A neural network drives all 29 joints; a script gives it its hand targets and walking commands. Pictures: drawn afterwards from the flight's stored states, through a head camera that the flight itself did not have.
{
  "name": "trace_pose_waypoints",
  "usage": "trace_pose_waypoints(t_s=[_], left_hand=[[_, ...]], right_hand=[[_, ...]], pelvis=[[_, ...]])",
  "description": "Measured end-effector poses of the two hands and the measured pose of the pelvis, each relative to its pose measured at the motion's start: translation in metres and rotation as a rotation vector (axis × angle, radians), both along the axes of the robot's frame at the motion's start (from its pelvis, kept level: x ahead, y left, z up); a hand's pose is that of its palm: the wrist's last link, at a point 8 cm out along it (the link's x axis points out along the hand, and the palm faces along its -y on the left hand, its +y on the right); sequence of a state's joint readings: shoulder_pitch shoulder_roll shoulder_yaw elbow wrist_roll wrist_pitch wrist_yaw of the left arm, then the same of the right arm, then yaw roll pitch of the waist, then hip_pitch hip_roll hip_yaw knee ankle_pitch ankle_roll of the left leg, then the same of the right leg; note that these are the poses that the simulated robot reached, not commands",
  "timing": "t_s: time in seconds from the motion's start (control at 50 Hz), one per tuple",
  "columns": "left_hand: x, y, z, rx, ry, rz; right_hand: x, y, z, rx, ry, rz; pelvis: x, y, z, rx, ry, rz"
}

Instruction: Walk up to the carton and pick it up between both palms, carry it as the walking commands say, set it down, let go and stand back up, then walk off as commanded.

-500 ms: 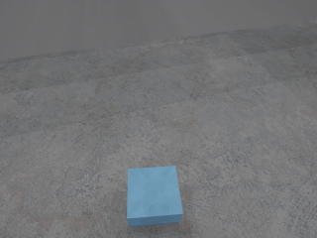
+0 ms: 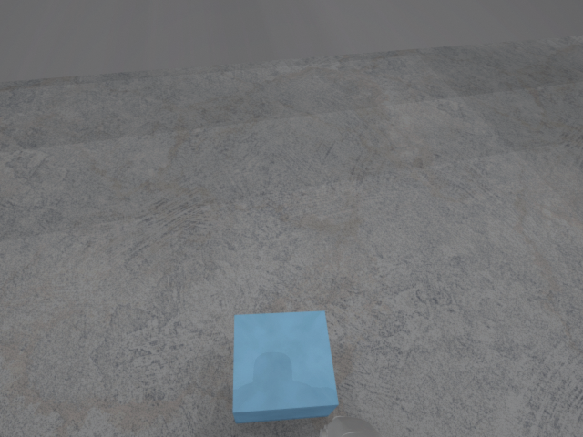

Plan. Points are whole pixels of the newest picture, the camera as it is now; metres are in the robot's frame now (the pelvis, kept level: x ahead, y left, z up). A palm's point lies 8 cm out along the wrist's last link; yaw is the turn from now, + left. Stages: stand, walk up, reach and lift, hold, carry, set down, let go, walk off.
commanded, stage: walk up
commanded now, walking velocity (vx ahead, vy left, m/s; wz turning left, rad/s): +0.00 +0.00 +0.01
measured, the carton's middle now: (281, 365) +0.39 -0.04 -0.69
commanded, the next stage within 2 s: stand in 1.58 s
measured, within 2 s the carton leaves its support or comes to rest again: neither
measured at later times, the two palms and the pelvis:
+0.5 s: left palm out of the picture +0.06 +0.24 -0.18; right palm out of the picture +0.02 -0.23 -0.15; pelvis -0.03 +0.01 -0.03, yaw +1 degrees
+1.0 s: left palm out of the picture -0.04 +0.21 -0.16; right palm out of the picture -0.09 -0.22 -0.14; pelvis -0.04 -0.01 +0.00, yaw -2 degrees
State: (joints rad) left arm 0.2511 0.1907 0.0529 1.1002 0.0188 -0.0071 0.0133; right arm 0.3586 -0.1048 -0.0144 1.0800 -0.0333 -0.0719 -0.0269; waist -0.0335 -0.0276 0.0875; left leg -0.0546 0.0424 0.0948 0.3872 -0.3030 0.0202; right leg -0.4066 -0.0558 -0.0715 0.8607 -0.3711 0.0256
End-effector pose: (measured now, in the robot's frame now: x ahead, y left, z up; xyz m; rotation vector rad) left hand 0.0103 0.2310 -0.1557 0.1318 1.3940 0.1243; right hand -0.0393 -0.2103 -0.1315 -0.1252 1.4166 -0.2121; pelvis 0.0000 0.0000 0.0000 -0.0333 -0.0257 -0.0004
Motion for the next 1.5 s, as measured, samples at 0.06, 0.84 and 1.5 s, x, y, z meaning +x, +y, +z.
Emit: trace_pose_waypoints(t_s=[0.06,0.84,1.5], left_hand=[[0.038,-0.007,0.001,0.008,-0.058,-0.011],[-0.049,0.034,-0.01,-0.019,0.064,0.024],[-0.025,-0.041,-0.014,-0.035,0.139,0.036]], right_hand=[[-0.003,0.003,-0.004,0.025,0.074,-0.005],[-0.068,-0.002,0.033,-0.113,0.039,-0.058],[0.12,-0.008,-0.02,0.0,-0.149,0.049]], pelvis=[[0.009,-0.006,-0.001,0.011,0.004,-0.009],[-0.045,0.014,0.009,-0.049,0.027,-0.022],[0.03,-0.003,-0.016,0.051,0.013,-0.027]])
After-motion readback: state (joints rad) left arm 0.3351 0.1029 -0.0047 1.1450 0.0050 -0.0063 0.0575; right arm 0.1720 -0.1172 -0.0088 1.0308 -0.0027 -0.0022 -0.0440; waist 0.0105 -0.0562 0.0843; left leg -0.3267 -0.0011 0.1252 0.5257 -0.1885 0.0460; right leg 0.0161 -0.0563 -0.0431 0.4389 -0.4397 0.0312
